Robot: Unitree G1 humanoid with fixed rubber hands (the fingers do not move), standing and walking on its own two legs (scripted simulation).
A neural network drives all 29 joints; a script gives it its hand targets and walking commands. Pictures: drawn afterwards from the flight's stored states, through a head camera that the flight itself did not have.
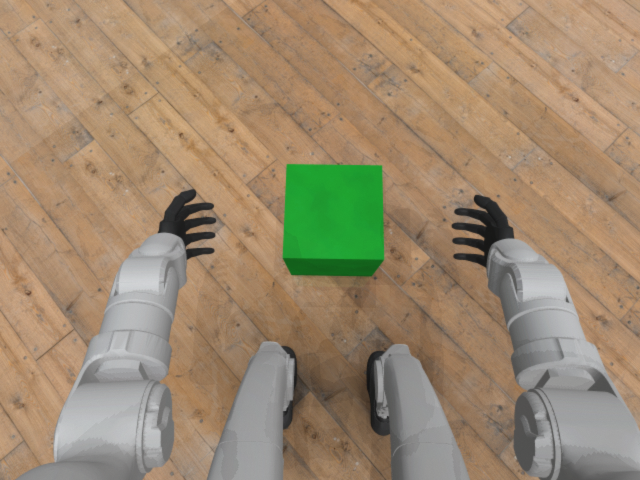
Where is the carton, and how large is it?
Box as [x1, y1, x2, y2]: [283, 164, 383, 275]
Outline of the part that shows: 287,164 283,259 291,274 371,275 383,260 381,165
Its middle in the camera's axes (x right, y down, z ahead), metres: +0.03 -0.04 +1.01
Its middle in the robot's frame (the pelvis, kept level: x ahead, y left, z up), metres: +0.54 +0.00 -0.57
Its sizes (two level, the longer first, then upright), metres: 0.228 0.227 0.241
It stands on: the floor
